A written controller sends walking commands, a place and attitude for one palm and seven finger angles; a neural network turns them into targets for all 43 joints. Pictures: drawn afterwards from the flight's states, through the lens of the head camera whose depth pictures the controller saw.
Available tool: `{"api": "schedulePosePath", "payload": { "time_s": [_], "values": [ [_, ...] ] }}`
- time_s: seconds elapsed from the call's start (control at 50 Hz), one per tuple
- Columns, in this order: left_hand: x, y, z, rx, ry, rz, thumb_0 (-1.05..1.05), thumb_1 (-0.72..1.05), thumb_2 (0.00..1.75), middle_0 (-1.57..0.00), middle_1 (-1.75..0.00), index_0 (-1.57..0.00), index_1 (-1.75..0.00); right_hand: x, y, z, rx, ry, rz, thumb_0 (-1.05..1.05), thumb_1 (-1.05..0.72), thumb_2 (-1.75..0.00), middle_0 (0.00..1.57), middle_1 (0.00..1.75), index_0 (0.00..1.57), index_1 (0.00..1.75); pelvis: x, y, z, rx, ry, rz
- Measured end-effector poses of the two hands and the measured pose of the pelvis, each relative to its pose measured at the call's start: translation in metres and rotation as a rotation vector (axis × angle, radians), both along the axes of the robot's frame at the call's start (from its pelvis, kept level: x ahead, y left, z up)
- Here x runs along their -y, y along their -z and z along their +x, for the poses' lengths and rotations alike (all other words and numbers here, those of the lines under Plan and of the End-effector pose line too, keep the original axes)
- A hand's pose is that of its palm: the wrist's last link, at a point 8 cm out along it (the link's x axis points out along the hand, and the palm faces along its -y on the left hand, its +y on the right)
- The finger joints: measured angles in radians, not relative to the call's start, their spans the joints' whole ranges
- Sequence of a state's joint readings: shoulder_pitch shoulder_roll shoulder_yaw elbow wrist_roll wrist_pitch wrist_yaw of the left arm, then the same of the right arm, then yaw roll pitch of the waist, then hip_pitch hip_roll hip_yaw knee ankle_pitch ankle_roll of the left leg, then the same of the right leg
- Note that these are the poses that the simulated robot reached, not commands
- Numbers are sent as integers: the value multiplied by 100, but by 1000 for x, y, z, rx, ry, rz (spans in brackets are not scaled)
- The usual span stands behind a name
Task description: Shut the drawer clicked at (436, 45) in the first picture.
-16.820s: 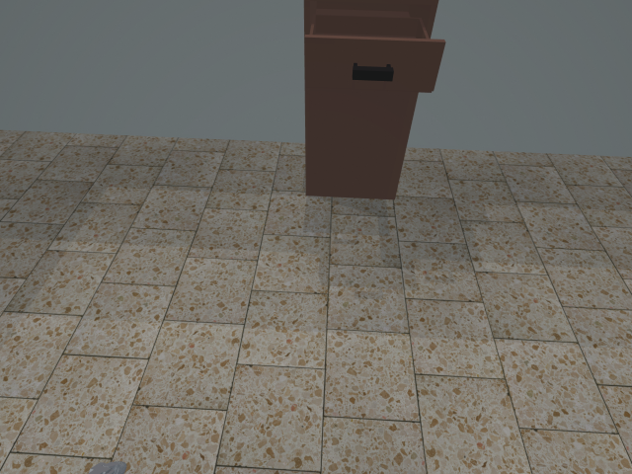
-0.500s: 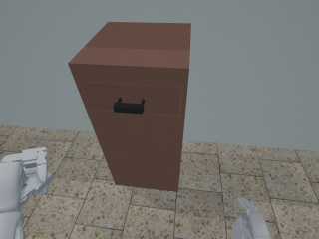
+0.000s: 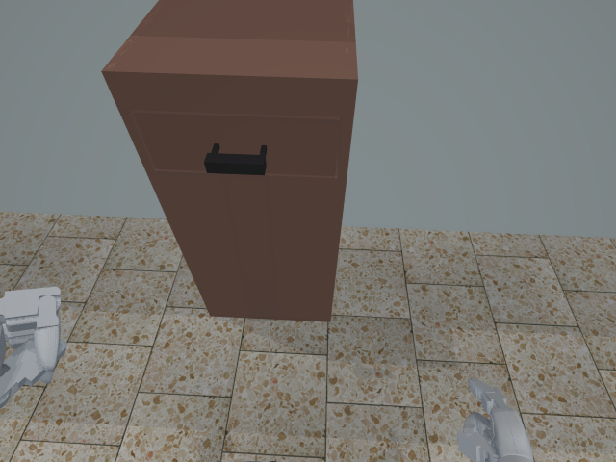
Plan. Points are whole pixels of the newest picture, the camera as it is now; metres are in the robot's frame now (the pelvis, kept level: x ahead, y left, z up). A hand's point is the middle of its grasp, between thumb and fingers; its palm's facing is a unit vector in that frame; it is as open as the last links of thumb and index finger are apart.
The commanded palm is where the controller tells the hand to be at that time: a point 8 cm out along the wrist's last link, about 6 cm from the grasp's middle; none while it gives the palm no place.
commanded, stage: step back with the hand held close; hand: left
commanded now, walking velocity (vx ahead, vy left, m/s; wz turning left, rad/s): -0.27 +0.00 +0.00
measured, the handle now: (237, 156) +0.63 +0.18 +0.00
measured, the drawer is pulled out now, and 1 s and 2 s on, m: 0.00 0.00 0.00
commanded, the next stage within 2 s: stop stepping back and stand still in 0.68 s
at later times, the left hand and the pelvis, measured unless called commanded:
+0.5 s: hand out of the picture +0.11 +0.27 +0.17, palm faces +0.39 -0.80 -0.45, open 3.2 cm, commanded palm +0.03 +0.31 +0.18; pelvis -0.08 +0.02 -0.01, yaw +4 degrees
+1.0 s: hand out of the picture -0.02 +0.26 +0.17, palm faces +0.31 -0.81 -0.50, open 3.2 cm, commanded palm -0.08 +0.31 +0.18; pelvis -0.20 +0.02 -0.01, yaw +1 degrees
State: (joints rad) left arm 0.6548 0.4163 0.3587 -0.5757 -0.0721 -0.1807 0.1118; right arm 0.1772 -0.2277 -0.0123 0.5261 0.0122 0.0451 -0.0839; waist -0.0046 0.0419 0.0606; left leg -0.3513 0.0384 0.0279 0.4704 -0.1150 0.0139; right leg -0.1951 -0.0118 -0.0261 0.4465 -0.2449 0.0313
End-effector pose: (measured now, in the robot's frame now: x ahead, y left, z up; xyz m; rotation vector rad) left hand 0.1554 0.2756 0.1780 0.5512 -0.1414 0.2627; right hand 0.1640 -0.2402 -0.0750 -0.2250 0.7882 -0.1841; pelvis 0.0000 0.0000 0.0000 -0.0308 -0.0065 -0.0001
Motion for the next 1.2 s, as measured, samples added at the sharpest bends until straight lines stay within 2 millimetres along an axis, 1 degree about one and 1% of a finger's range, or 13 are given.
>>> {"api": "schedulePosePath", "payload": {
  "time_s": [0.3, 0.4, 0.48, 0.58, 0.66, 0.72, 0.78, 0.86, 0.94, 1.02, 1.06, 1.12, 1.2],
  "values": [
    [-16, 1, -65, 113, -27, 5, 1, 89, 90, -141, -160, -141, -160, -16, 6, -49, 26, -54, -35, 1, -90, -90, 20, 30, 21, 30, -10, 10, -50, 15, -35, -35],
    [-25, 5, -73, 167, -23, -27, 1, 89, 90, -141, -160, -141, -160, -20, 7, -65, 27, -34, -65, 1, -90, -90, 20, 30, 21, 30, -20, 14, -62, 30, -28, -50],
    [-32, -2, -79, 194, -11, 12, 1, 89, 90, -141, -160, -141, -160, -29, 2, -76, 42, -49, -59, 1, -90, -90, 20, 30, 21, 30, -20, 12, -77, 16, -57, -64],
    [-28, -11, -109, 206, 2, 61, 1, 89, 90, -141, -160, -141, -160, -38, 3, -83, 68, -105, -17, 1, -90, -90, 20, 30, 21, 30, -14, 16, -96, -34, -62, -40],
    [-25, -9, -130, 189, 3, 17, 1, 89, 90, -141, -160, -141, -160, -41, 7, -96, 31, -102, -7, 1, -90, -90, 20, 30, 21, 30, -20, 12, -109, -16, -41, -29],
    [-33, -4, -137, 190, -12, -19, 1, 89, 90, -141, -160, -141, -160, -45, 4, -106, 20, -90, -30, 1, -90, -90, 20, 30, 21, 30, -28, 11, -115, -18, -36, -21],
    [-42, 1, -140, 191, -1, -21, 1, 89, 90, -141, -160, -141, -160, -50, 0, -118, 39, -92, -37, 1, -90, -90, 20, 30, 21, 30, -31, 11, -136, -11, -32, 4],
    [-41, 0, -156, 144, 25, -21, 1, 89, 90, -141, -160, -141, -160, -55, -13, -142, 99, -107, -14, 1, -90, -90, 20, 30, 21, 30, -32, 6, -165, -10, -10, -18],
    [-32, -9, -185, 121, 45, -4, 1, 89, 90, -141, -160, -141, -160, -53, -19, -175, 111, -91, 5, 1, -90, -90, 20, 30, 21, 30, -29, 1, -186, -22, -17, -33],
    [-23, -15, -221, 121, 46, 44, 1, 89, 90, -141, -160, -141, -160, -43, -6, -206, 73, -87, -2, 1, -90, -90, 20, 30, 21, 30, -25, 8, -210, -34, -5, 5],
    [-26, -16, -234, 139, 28, 24, 1, 89, 90, -141, -160, -141, -160, -37, 2, -225, 23, -58, -9, 1, -90, -90, 20, 30, 21, 30, -27, 7, -217, -18, -5, 3],
    [-38, -9, -243, 172, -43, -29, 1, 89, 90, -141, -160, -141, -160, -29, 6, -252, -23, -9, -32, 1, -90, -90, 20, 30, 21, 30, -31, 6, -220, -12, -5, 16],
    [-53, 10, -242, 191, -102, -81, 1, 89, 90, -141, -160, -141, -160, -24, 13, -273, -14, 18, -74, 1, -90, -90, 20, 30, 21, 30, -39, 14, -229, 2, -35, 15]
  ]
}}
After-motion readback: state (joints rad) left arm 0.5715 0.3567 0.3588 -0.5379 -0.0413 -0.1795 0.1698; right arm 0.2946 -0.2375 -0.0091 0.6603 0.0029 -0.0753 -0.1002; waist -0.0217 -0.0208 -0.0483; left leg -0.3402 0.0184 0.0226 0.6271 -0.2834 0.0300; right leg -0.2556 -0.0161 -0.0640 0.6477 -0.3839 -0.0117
